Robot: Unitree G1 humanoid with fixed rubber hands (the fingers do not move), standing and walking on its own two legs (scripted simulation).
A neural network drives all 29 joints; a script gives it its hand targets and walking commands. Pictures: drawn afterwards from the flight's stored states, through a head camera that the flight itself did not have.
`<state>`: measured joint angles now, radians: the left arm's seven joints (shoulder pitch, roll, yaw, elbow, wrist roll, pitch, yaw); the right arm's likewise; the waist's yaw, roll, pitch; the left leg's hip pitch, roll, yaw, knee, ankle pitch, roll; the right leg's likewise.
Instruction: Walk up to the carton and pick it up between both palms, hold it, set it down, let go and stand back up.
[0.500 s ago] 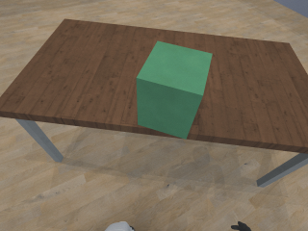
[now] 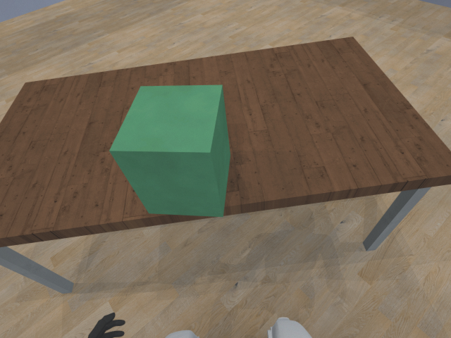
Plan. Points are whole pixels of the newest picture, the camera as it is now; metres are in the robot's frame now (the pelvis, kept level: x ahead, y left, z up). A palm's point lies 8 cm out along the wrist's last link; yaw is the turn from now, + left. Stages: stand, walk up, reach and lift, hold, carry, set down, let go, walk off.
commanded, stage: walk up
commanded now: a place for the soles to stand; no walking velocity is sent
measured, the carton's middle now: (183, 153) +0.53 +0.12 -0.03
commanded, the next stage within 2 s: none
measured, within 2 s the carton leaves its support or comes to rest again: neither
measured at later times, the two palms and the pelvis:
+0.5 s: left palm out of the picture +0.03 +0.26 -0.11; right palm out of the picture +0.04 -0.26 -0.10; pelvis -0.01 +0.00 +0.01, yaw +5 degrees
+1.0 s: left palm out of the picture +0.09 +0.26 -0.09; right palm out of the picture +0.10 -0.27 -0.09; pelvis +0.01 -0.01 +0.01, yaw +7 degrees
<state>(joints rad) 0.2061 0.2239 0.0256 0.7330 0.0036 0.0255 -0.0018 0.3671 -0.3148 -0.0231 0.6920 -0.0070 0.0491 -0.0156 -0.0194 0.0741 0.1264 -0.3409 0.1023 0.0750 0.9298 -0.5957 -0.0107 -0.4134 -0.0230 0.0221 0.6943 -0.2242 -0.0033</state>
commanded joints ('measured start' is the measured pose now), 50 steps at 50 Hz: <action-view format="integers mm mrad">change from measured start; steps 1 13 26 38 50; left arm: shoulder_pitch -4 31 93 82 46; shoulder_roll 168 99 169 169 185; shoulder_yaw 58 24 23 11 13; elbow -78 -73 -26 -92 -113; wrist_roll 20 -9 2 10 13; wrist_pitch -10 7 -46 -36 -40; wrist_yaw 27 9 11 2 5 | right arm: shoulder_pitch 134 151 138 95 70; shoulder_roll -97 -135 -79 -92 -88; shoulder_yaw -42 -78 -36 -31 -32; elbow -29 -30 -46 -86 -125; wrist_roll -2 -2 -6 -5 -6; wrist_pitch -15 -54 -66 -65 -64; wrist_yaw -16 10 12 13 17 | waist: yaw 19 -25 9 15 19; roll -301 122 -83 -71 -66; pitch -127 -35 -164 -77 -140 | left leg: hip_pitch -58 34 98 47 50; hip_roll -42 145 -41 -28 -47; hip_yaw -97 -475 -160 -179 -166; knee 127 -717 -446 -447 -412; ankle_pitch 23 -159 322 447 433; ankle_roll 2 142 55 60 51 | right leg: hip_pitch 82 -122 185 176 240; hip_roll -186 19 -92 -67 -82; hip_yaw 249 -63 86 31 27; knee -361 39 -223 -164 -157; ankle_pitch -125 -278 24 146 168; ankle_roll -182 38 -66 -56 -63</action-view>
